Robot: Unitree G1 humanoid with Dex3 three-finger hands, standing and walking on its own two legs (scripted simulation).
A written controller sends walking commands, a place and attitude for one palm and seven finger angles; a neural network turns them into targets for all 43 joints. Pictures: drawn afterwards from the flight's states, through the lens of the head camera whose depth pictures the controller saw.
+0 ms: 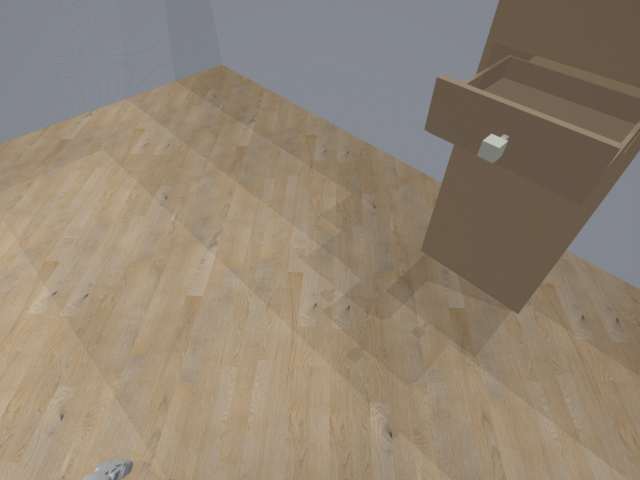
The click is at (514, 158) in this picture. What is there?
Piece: drawer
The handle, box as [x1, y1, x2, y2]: [477, 134, 508, 162]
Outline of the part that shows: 504,134 500,137 490,134 482,141 477,155 491,162 496,160 501,155 507,142 506,140 508,136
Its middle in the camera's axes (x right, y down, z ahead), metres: +0.37 -0.20 +0.82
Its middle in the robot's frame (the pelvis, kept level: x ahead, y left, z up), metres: +0.76 -0.33 +0.01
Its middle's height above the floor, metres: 0.78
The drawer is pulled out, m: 0.27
